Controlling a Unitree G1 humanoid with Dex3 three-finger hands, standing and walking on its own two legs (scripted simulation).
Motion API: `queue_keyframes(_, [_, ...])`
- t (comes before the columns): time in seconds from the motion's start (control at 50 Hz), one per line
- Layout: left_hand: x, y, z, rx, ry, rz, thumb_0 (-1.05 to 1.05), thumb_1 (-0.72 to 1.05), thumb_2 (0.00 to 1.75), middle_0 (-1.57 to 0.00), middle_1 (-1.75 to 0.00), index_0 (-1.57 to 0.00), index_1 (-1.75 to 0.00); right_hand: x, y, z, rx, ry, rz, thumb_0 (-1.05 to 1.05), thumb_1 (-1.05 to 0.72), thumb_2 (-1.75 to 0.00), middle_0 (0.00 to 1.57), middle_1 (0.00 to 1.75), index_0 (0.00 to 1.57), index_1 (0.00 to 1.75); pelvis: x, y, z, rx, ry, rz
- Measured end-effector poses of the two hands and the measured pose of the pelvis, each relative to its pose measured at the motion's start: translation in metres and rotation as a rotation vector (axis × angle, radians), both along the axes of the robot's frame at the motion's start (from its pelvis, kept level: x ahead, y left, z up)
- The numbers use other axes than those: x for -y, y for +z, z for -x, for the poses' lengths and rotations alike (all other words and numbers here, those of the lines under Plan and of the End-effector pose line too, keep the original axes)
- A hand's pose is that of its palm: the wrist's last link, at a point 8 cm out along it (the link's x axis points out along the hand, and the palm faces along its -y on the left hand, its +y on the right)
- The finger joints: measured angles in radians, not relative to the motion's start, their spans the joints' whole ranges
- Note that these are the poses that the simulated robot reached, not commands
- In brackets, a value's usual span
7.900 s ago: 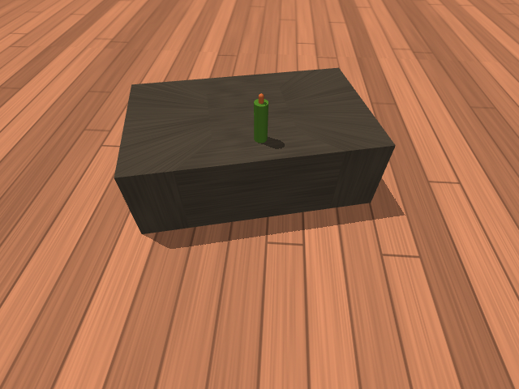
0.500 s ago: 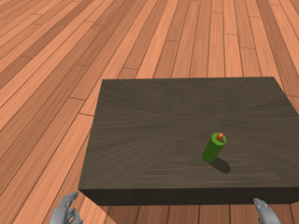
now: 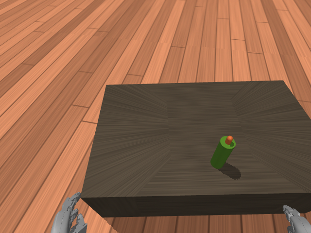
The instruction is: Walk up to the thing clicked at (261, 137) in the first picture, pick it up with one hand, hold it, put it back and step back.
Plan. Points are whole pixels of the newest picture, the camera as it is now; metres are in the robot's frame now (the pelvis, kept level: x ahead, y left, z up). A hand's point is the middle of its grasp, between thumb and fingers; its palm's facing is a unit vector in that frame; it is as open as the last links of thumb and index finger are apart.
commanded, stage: go down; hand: right
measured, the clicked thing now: (223, 151) +0.47 -0.26 -0.23
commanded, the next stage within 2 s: approach in 1.76 s
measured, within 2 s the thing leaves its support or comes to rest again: neither
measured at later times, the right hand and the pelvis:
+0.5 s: hand (310, 189) +0.24 -0.37 -0.01, palm faces +0.19 +0.96 -0.21, open 17.3 cm; pelvis -0.03 +0.00 -0.01, yaw +1 degrees
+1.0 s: hand out of the picture +0.28 -0.42 +0.01, palm faces +0.24 +0.96 -0.15, open 16.8 cm; pelvis -0.02 -0.01 -0.01, yaw +1 degrees
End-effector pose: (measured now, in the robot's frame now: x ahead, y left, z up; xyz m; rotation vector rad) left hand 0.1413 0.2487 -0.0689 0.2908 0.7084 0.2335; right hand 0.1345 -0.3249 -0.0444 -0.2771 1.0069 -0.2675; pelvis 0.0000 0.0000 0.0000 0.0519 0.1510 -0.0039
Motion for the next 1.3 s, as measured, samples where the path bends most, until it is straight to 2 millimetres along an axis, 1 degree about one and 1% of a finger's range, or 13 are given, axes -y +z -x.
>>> queue_keyframes(0.1, [-0.002, -0.001, 0.005, 0.024, 0.005, -0.016, 0.01, 0.91, 0.9, -0.19, -0.3, -0.2, -0.29, 0.011, 0.006, 0.004, 0.033, -0.003, -0.009, 0.0, 0.48, -0.08, 0.04, 0.06, 0.05, 0.07, 0.0, -0.003, 0.006, 0.0, -0.006, -0.003])
queue_keyframes(0.16, [-0.003, -0.002, 0.009, 0.026, 0.001, -0.032, 0.01, 0.91, 0.89, -0.2, -0.3, -0.2, -0.29, 0.021, 0.009, -0.002, 0.075, -0.015, -0.013, -0.01, 0.5, -0.07, 0.04, 0.06, 0.05, 0.07, -0.001, -0.005, 0.011, 0.0, -0.009, -0.004])
queue_keyframes(0.2, [-0.005, -0.004, 0.013, 0.019, -0.003, -0.045, 0.01, 0.91, 0.89, -0.2, -0.3, -0.21, -0.29, 0.03, 0.014, -0.012, 0.127, -0.025, -0.015, -0.01, 0.51, -0.07, 0.04, 0.06, 0.05, 0.07, -0.002, -0.007, 0.015, 0.0, -0.01, -0.003])
queue_keyframes(0.3, [-0.011, -0.007, 0.026, -0.012, -0.004, -0.075, 0.01, 0.91, 0.89, -0.2, -0.3, -0.21, -0.29, 0.057, 0.035, -0.047, 0.27, -0.024, -0.014, -0.01, 0.53, -0.07, 0.04, 0.06, 0.05, 0.07, -0.004, -0.009, 0.023, -0.001, -0.01, -0.005])
queue_keyframes(0.36, [-0.016, -0.007, 0.036, -0.033, 0.012, -0.089, 0.01, 0.91, 0.89, -0.2, -0.29, -0.21, -0.29, 0.073, 0.047, -0.064, 0.313, -0.024, -0.031, -0.01, 0.53, -0.06, 0.04, 0.06, 0.05, 0.07, -0.003, -0.009, 0.026, -0.01, -0.006, -0.008])
queue_keyframes(0.42, [-0.022, -0.009, 0.048, -0.061, 0.031, -0.097, 0.01, 0.91, 0.89, -0.2, -0.29, -0.21, -0.29, 0.084, 0.054, -0.076, 0.324, -0.015, -0.055, -0.01, 0.52, -0.06, 0.04, 0.06, 0.05, 0.06, -0.001, -0.009, 0.028, -0.019, 0.003, -0.008])
queue_keyframes(0.58, [-0.03, -0.021, 0.082, -0.198, 0.05, -0.118, 0.01, 0.9, 0.9, -0.2, -0.29, -0.2, -0.29, 0.102, 0.052, -0.085, 0.379, 0.0, -0.104, -0.01, 0.49, -0.07, 0.04, 0.06, 0.04, 0.06, 0.003, -0.012, 0.029, -0.056, 0.019, -0.001])
queue_keyframes(0.66, [-0.03, -0.026, 0.092, -0.257, 0.036, -0.128, 0.01, 0.9, 0.9, -0.2, -0.29, -0.2, -0.29, 0.111, 0.051, -0.092, 0.45, 0.006, -0.098, -0.01, 0.48, -0.08, 0.04, 0.06, 0.04, 0.07, 0.003, -0.016, 0.03, -0.071, 0.02, 0.0])
queue_keyframes(0.78, [-0.027, -0.026, 0.094, -0.289, 0.015, -0.143, 0.01, 0.89, 0.9, -0.2, -0.29, -0.2, -0.29, 0.123, 0.057, -0.104, 0.531, -0.002, -0.1, -0.01, 0.44, -0.09, 0.04, 0.06, 0.04, 0.06, 0.003, -0.017, 0.029, -0.083, 0.018, -0.005])
queue_keyframes(0.88, [-0.026, -0.02, 0.089, -0.283, -0.001, -0.152, 0.01, 0.89, 0.91, -0.2, -0.29, -0.2, -0.3, 0.131, 0.067, -0.113, 0.567, 0.002, -0.108, -0.01, 0.4, -0.09, 0.05, 0.05, 0.05, 0.06, 0.004, -0.014, 0.026, -0.086, 0.017, -0.01])
queue_keyframes(0.96, [-0.025, -0.017, 0.086, -0.278, -0.01, -0.159, 0.01, 0.88, 0.91, -0.2, -0.3, -0.2, -0.3, 0.137, 0.071, -0.118, 0.569, 0.002, -0.11, -0.01, 0.38, -0.08, 0.05, 0.05, 0.05, 0.05, 0.005, -0.013, 0.024, -0.092, 0.018, -0.014])
queue_keyframes(1.18, [-0.024, -0.022, 0.086, -0.328, -0.04, -0.18, 0.01, 0.87, 0.9, -0.2, -0.29, -0.2, -0.3, 0.149, 0.068, -0.127, 0.632, 0.0, -0.12, -0.01, 0.36, -0.07, 0.06, 0.04, 0.05, 0.05, 0.009, -0.019, 0.024, -0.123, 0.017, -0.021])
queue_keyframes(1.3, [-0.019, -0.02, 0.088, -0.337, -0.045, -0.183, 0.01, 0.86, 0.9, -0.2, -0.29, -0.2, -0.3, 0.153, 0.074, -0.139, 0.681, 0.011, -0.122, -0.01, 0.36, -0.07, 0.07, 0.04, 0.06, 0.05, 0.01, -0.019, 0.024, -0.125, 0.017, -0.026])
